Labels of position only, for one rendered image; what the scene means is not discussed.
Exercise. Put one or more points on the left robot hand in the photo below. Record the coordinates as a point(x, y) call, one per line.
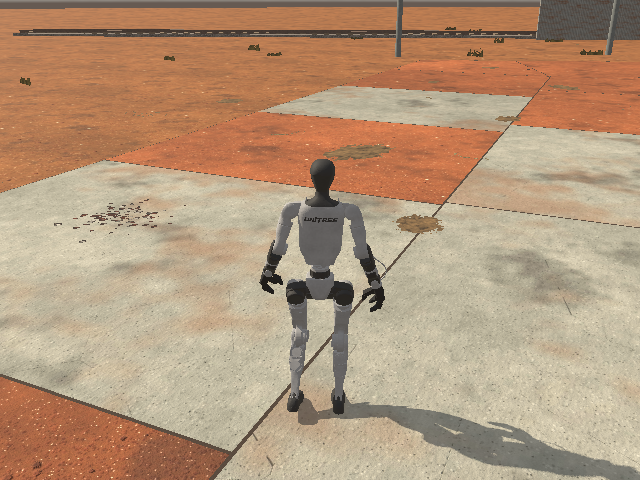
point(264, 280)

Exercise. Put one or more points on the right robot forearm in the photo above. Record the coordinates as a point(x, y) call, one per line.
point(370, 270)

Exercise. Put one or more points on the right robot hand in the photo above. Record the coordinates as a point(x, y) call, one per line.
point(379, 297)

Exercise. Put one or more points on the right robot upper arm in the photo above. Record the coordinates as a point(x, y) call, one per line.
point(353, 213)

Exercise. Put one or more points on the left robot forearm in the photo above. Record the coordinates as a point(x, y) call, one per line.
point(271, 262)

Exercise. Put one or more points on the left robot upper arm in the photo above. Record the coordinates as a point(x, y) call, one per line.
point(289, 211)

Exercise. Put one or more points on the robot right shin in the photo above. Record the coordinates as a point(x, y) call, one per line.
point(340, 368)

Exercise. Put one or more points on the right robot foot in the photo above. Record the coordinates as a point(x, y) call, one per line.
point(338, 406)

